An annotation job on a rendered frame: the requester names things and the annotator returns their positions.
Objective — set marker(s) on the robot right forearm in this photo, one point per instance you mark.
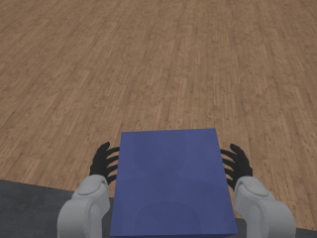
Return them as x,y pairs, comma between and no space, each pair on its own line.
265,216

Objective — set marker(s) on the right robot hand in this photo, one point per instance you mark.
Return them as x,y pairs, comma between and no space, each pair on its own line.
241,165

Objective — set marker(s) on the left robot hand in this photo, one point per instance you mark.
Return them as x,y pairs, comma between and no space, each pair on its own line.
100,162

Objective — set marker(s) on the carton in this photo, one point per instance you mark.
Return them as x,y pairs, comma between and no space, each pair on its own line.
171,184

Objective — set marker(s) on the robot left forearm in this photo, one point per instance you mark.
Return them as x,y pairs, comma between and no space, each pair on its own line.
81,216

